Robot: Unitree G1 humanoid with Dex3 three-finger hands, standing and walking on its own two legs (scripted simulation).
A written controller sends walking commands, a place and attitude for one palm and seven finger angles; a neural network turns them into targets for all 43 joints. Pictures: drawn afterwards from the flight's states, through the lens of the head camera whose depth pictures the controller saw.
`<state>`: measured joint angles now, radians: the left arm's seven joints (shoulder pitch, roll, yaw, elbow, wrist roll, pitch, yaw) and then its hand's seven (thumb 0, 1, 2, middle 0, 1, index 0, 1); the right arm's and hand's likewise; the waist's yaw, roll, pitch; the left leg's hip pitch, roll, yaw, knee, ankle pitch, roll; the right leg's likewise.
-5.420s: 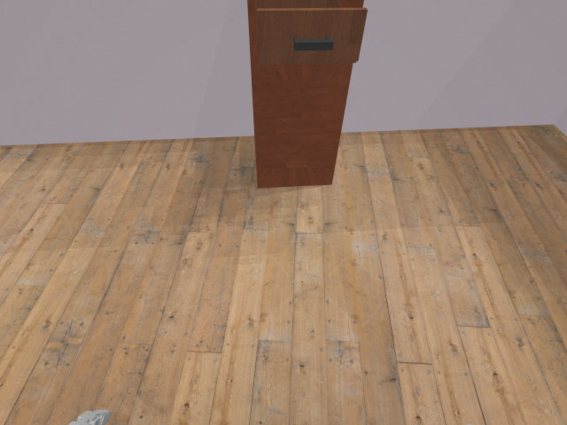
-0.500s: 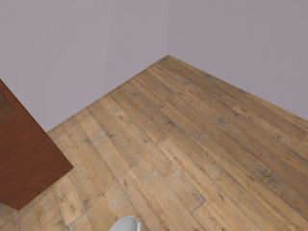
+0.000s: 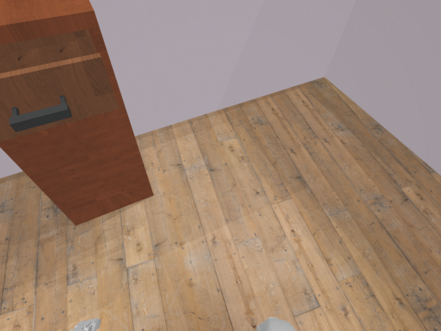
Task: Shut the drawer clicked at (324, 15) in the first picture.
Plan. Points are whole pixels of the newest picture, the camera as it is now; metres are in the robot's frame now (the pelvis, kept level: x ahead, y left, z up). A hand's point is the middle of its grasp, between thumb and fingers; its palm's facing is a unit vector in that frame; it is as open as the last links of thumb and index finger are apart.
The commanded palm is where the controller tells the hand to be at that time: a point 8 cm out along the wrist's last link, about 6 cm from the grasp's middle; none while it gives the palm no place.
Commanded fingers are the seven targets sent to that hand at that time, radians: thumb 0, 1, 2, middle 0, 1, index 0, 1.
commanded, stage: turn to face it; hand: left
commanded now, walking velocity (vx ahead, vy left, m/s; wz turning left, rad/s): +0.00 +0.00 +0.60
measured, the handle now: (40, 111) +0.54 +0.46 +0.02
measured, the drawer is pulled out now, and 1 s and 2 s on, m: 0.13 0.13 0.13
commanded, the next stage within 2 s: take the last steps up to it in 0.86 s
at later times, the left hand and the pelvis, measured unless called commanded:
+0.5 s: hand out of the picture -0.01 +0.18 -0.16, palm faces +0.35 -0.90 -0.26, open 7.4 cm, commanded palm none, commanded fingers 0.00 0.90 0.90 -0.20 -0.30 -0.20 -0.30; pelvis +0.00 -0.03 +0.00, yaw +20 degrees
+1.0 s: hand out of the picture -0.03 +0.19 -0.16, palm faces +0.51 -0.81 -0.28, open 7.4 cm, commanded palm none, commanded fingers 0.00 0.90 0.90 -0.20 -0.30 -0.20 -0.30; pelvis +0.00 -0.02 -0.01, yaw +29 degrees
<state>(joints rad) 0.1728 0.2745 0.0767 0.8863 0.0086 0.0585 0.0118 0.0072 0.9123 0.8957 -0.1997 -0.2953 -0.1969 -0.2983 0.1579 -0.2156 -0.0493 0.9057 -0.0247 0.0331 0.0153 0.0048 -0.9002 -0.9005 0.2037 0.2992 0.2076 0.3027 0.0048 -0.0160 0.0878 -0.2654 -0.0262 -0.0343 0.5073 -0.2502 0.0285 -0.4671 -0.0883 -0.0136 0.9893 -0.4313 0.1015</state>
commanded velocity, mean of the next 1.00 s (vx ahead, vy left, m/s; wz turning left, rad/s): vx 0.02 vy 0.00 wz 0.39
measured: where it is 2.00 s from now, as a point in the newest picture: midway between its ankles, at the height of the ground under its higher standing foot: (197, 330)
